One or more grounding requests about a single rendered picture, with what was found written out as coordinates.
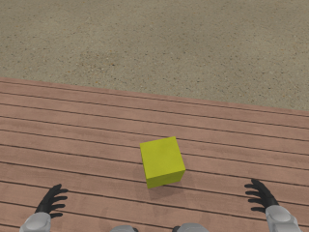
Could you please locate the carton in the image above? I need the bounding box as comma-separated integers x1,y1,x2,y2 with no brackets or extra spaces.
139,136,186,189

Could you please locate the robot right thigh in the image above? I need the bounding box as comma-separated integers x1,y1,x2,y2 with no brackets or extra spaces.
177,222,209,232

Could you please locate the left robot hand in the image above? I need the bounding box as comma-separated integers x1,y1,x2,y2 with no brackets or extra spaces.
34,184,69,218

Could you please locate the robot left forearm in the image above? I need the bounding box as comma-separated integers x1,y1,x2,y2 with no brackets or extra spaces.
19,212,51,232

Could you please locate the robot right forearm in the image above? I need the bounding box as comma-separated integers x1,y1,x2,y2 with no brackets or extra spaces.
266,205,303,232

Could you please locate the right robot hand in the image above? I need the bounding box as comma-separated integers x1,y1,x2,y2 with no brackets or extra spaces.
244,179,280,213

